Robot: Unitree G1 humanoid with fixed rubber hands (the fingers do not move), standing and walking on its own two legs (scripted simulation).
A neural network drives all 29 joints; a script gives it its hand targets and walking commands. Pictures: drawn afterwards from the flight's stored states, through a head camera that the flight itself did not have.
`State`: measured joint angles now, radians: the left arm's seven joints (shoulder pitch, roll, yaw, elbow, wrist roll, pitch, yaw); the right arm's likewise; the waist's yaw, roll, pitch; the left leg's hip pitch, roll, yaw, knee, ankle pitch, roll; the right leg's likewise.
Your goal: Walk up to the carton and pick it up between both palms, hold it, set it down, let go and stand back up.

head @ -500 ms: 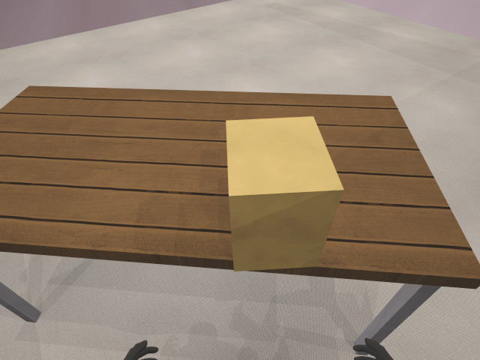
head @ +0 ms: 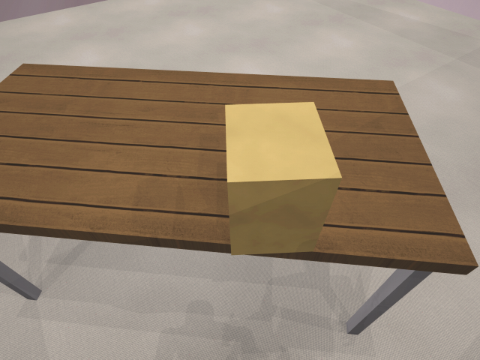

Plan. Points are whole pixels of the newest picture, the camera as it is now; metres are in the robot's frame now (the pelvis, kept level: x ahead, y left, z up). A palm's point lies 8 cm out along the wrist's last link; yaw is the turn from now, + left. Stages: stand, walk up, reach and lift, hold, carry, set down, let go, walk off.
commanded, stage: stand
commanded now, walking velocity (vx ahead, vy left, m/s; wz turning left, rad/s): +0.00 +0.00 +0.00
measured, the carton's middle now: (271, 181) +0.46 -0.04 +0.03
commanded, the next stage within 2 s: none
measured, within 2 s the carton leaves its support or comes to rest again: neither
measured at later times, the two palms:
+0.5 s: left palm out of the picture +0.06 +0.23 -0.14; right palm out of the picture +0.04 -0.21 -0.13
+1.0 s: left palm out of the picture +0.01 +0.21 -0.14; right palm out of the picture +0.03 -0.21 -0.14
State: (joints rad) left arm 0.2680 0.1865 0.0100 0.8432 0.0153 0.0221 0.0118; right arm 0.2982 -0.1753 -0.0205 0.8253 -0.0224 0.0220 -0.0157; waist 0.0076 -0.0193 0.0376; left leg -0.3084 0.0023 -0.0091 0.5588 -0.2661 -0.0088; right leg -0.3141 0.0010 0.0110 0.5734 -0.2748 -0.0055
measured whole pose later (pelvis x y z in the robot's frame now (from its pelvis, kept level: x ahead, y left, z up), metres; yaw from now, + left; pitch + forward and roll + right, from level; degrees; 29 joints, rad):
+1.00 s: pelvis +0.03 +0.00 +0.01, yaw +0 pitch -1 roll +1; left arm 0.26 0.12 0.03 1.17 0.01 0.00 0.04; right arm 0.28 -0.11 -0.02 1.11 -0.01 -0.01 -0.04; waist 0.01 -0.01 0.06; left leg -0.15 -0.01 -0.01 0.42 -0.25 0.00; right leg -0.16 -0.01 0.01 0.45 -0.27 0.00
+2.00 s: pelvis +0.03 -0.01 +0.01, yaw +0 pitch -2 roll +0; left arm 0.28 0.10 0.02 1.19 0.01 -0.01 0.04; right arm 0.33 -0.09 0.00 1.15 -0.01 -0.01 -0.05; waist 0.00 0.00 0.04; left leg -0.14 0.02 -0.02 0.42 -0.24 -0.02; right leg -0.14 0.02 0.00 0.42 -0.25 -0.02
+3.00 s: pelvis +0.02 +0.00 +0.01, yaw +0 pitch -1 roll +0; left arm 0.31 0.11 0.01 1.18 0.01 -0.01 0.03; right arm 0.33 -0.08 0.01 1.15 -0.01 0.00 -0.05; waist 0.01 -0.01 0.03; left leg -0.17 0.01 -0.01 0.41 -0.23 -0.02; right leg -0.17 0.01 0.01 0.42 -0.23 -0.01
